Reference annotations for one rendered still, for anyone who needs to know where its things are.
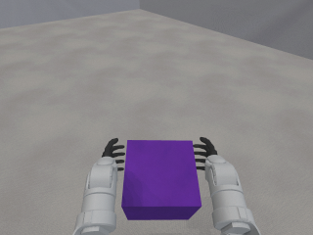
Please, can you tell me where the left robot hand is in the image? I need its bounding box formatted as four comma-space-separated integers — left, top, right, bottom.
102, 138, 125, 171

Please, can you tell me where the robot right forearm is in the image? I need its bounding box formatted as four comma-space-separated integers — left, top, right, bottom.
204, 155, 261, 235

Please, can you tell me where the right robot hand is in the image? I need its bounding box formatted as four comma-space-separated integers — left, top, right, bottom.
193, 137, 218, 170

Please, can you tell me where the carton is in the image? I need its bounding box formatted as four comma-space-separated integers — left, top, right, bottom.
121, 140, 202, 220

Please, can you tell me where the robot left forearm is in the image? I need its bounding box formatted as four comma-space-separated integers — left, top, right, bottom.
72, 156, 118, 235

